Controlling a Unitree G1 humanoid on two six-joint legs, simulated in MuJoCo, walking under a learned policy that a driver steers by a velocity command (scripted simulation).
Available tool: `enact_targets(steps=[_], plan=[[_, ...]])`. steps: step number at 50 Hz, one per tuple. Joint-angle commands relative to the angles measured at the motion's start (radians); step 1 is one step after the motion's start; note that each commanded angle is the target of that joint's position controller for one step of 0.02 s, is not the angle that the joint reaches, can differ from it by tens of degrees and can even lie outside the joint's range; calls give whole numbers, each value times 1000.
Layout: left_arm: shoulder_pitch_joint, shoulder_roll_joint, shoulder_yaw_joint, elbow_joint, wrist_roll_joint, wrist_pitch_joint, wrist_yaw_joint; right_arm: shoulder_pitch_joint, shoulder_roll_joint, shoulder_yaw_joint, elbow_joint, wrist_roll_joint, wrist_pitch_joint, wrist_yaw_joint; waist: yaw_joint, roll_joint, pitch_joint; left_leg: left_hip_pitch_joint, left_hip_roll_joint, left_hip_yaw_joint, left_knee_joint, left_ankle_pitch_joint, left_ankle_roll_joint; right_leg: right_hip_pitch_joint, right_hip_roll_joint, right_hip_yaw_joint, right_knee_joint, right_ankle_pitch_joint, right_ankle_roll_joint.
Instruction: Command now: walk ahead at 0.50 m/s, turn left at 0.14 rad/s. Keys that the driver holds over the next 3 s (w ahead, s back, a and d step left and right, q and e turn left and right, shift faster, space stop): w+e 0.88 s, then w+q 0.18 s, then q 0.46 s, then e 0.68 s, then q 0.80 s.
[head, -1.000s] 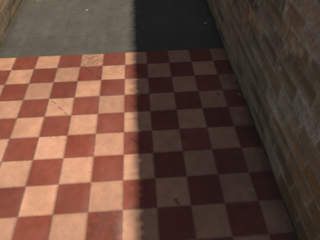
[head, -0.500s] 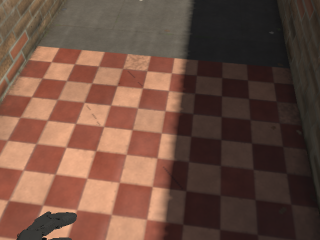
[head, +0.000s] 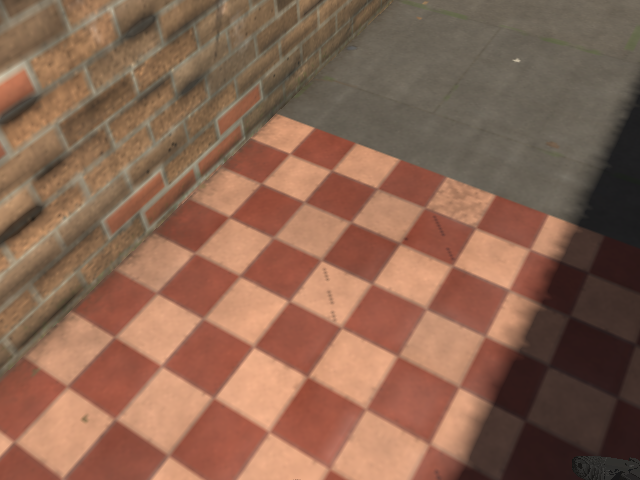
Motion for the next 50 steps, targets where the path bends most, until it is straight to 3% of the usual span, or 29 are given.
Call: enact_targets(steps=[1, 3, 6, 8, 9, 10, 11, 12, 13, 14, 15, 17, 19, 23, 27, 29, 31, 34, 35, 36, 37, 38, 39, 40, 41, 42, 43, 45, 50], plan=[[-32, 131, 18, -44, -17, -13, -4, -124, 11, 13, -97, 4, -22, 13, -18, -128, 76, 32, -2, 54, -154, 97, 0, -38, -224, 171, -151, 285, -157], [-42, 157, 19, -23, -31, 1, -6, -182, 0, 1, -130, 38, -28, 11, -24, -150, 123, 75, -18, 45, -235, 95, 6, -52, -238, 174, -131, 350, -151], [-20, 202, 25, 3, -56, 9, -11, -178, -32, -17, -135, 14, -30, 24, -29, -147, 91, 199, -53, 61, -347, 40, 12, 6, -268, 194, -96, 325, -160], [-31, 172, 6, 12, -44, 11, -20, -32, -78, -41, -99, 24, -35, 38, -144, -172, -39, 460, -86, 54, -440, -5, 49, 18, -218, 156, 89, 508, -121], [-56, 169, 3, -6, -29, 12, -15, 153, -139, -69, -53, 8, -34, 30, -240, -151, -153, 754, -38, 13, -397, 55, 88, -129, -173, 129, 310, 518, -86], [-28, 98, -16, -51, 16, 5, -9, 318, -225, -86, -11, -14, -25, 6, -252, 117, -336, 1055, 193, -228, -347, 186, 114, -362, -74, 80, 687, 25, -38], [101, 25, -40, -56, -29, -13, -15, 309, -231, -67, -10, -33, -29, 17, -182, 373, -500, 1169, 360, -677, -578, -35, 267, -583, 19, 202, 944, -344, -18], [43, 136, -5, -37, -51, -7, -14, 285, -129, -45, -2, -22, -32, 20, -200, 198, -377, 1063, 333, -608, -622, -164, 259, -676, -24, 254, 1046, -281, -10], [-50, 142, 2, -61, -51, 4, -7, 242, -77, -25, 22, -5, -38, 19, -184, 137, -202, 928, 293, -436, -624, -162, 221, -740, -65, 201, 1066, -206, -12], [-98, 122, 0, -63, -41, 14, 0, 175, -48, -11, 25, -11, -47, 24, -144, 48, -130, 783, 247, -326, -649, -120, 189, -701, -105, 195, 1032, -111, -10], [-133, 116, 4, -75, -31, 20, 1, 112, -38, -12, 38, -22, -55, 29, -108, 26, -73, 665, 205, -244, -688, -62, 166, -646, -127, 205, 967, -39, -7], [-99, 74, 2, -65, -39, 45, -17, 90, -32, -17, 61, -27, -75, 20, -61, 42, -40, 569, 184, -135, -747, 12, 147, -568, -138, 210, 920, 10, 0], [-127, 56, -1, -77, -33, 55, -22, 104, -45, -26, 87, -28, -88, 5, -58, 34, -8, 571, 184, -60, -775, 125, 160, -608, -136, 217, 874, 58, 3], [-239, 60, 0, -121, -26, 64, -30, 145, -79, -37, 131, -37, -79, -8, -88, -7, 31, 603, 168, 76, -788, 183, 150, -665, -121, 209, 681, 225, 5], [-378, 56, -17, -179, -18, 57, -49, 180, -122, -46, 162, -25, -67, -15, -130, -13, 82, 629, 183, 158, -811, 132, 133, -643, -115, 142, 493, 328, -7], [-437, 64, -19, -207, -26, 56, -58, 214, -131, -48, 182, -14, -62, -24, -148, -14, 105, 710, 206, 178, -805, 135, 124, -674, -114, 131, 437, 311, -18], [-478, 68, -22, -231, -24, 57, -75, 234, -147, -53, 198, -2, -47, -25, -155, -13, 118, 790, 219, 207, -773, 179, 111, -682, -106, 98, 385, 239, -38], [-433, 108, 1, -251, -28, 65, -94, 214, -200, -64, 194, 3, -27, -36, -101, 33, 45, 823, 215, 265, -595, 654, 77, -499, -19, -4, 359, 89, -93], [-341, 134, 16, -234, -28, 71, -95, 208, -216, -67, 192, 9, -17, -34, -53, 39, -9, 816, 204, 284, -454, 801, 68, -382, 27, -38, 345, 35, -119], [-181, 183, 46, -193, -29, 74, -87, 191, -218, -63, 187, 17, -12, -35, 33, 21, -89, 742, 167, 306, -241, 804, 40, -152, 76, -44, 266, 92, -157], [-30, 275, 80, -159, -28, 83, -66, 202, -186, -49, 167, 0, -19, -39, 84, -93, -176, 483, 119, 305, 77, 475, -11, 155, -31, 166, 231, 125, -214], [-71, 370, 87, -172, -37, 68, -59, 287, -29, 0, 109, -37, -50, -22, -56, -336, -262, 40, -102, 173, 417, -468, -74, 442, -274, 756, 113, -47, -404], [-31, 285, 62, -196, -24, 55, -60, 172, -105, -8, 95, 3, -94, -9, 24, -210, -359, -56, -102, -40, 499, -480, -50, 479, -318, 917, -24, -108, -408], [-62, 231, 46, -187, -14, 42, -60, 85, -137, -17, 68, 34, -111, -4, 26, -166, -230, -125, -59, -38, 478, -384, -24, 393, -296, 774, -31, -20, -357], [-126, 201, 37, -196, -21, 35, -58, 72, -126, -12, 70, 19, -119, -12, -20, -84, -155, -85, -12, -38, 391, -295, -11, 244, -253, 650, -22, 79, -321], [-195, 166, 26, -209, -20, 34, -55, 71, -133, -19, 81, -10, -116, -20, -61, -61, -103, -15, 18, -34, 308, -249, -16, 105, -214, 551, -28, 177, -295], [-227, 145, 18, -228, -9, 31, -50, 88, -140, -26, 82, -19, -105, -19, -95, -78, -93, 56, 38, -43, 266, -217, -21, 18, -190, 505, -49, 245, -288], [-236, 140, 14, -231, -8, 26, -42, 114, -122, -25, 88, -23, -80, -15, -120, -79, -81, 93, 46, -23, 191, -184, -43, -55, -175, 442, -78, 335, -288], [-158, 157, 9, -180, -7, 17, -23, -5, -75, 2, 74, -18, -58, -5, -68, -111, -22, 69, 45, 23, -96, 117, -61, -99, -122, 250, -114, 458, -221]])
